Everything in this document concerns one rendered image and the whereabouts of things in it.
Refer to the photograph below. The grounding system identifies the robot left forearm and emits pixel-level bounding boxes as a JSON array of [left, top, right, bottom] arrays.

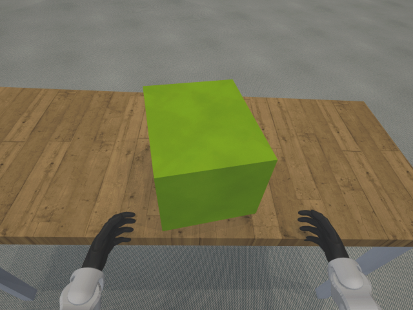
[[59, 267, 105, 310]]

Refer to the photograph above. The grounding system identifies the table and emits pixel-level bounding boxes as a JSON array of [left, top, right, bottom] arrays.
[[0, 87, 413, 301]]

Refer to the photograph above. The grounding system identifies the robot right forearm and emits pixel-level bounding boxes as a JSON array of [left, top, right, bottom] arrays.
[[327, 258, 382, 310]]

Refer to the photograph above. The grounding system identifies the carton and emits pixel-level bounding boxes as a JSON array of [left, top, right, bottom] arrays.
[[143, 79, 277, 231]]

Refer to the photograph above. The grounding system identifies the robot left hand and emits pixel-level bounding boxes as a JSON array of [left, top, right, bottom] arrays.
[[82, 212, 136, 271]]

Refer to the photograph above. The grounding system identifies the robot right hand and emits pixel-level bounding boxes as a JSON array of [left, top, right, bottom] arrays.
[[297, 210, 349, 262]]

